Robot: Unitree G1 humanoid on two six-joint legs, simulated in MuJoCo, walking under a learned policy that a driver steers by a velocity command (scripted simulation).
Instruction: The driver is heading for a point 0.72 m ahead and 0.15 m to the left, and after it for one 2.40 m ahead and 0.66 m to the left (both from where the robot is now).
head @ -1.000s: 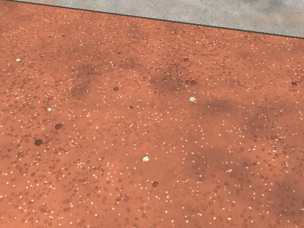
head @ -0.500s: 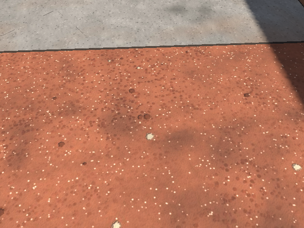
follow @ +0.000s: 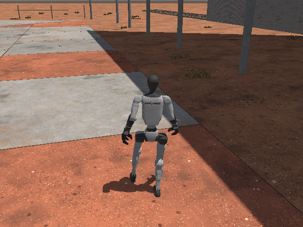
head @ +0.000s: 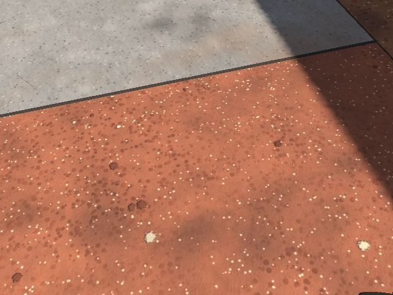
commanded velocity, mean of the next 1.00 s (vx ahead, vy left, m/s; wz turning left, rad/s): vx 0.48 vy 0.00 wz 0.26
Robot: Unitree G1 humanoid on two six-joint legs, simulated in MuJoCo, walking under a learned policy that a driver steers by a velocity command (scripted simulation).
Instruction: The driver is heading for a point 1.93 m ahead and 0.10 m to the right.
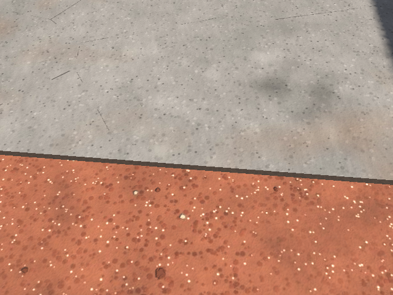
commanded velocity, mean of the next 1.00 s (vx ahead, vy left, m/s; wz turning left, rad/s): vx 0.06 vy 0.00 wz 0.03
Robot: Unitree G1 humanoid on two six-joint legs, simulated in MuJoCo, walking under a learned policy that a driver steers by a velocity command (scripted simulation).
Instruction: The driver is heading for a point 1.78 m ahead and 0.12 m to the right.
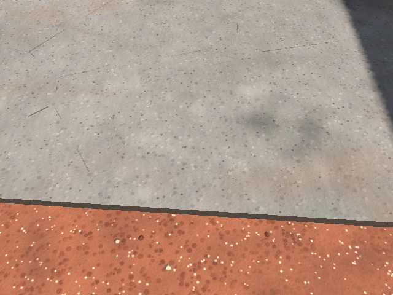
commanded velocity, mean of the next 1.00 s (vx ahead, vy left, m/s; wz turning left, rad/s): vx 0.00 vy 0.00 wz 0.00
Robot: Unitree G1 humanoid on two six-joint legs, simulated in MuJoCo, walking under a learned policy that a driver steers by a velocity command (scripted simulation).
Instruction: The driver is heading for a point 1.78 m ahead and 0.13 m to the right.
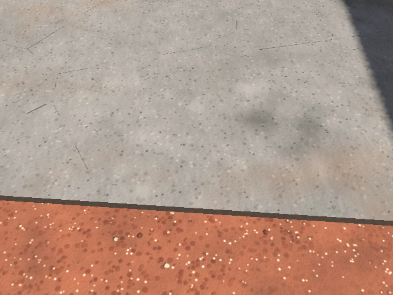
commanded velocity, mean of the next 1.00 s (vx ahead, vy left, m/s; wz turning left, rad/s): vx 0.33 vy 0.00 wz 0.00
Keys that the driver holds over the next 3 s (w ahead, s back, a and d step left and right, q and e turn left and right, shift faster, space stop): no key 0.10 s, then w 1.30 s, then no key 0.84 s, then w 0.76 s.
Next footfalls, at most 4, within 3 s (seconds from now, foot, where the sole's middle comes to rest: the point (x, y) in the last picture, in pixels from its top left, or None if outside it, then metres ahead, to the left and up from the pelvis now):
0.82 right None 0.46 -0.11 -0.77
1.38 left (172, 222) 0.78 0.12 -0.77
1.80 right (231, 192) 0.92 -0.11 -0.77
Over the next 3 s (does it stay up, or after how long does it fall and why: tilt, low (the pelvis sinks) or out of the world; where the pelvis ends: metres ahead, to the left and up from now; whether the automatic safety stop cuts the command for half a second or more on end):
stays up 1.06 0.02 -0.01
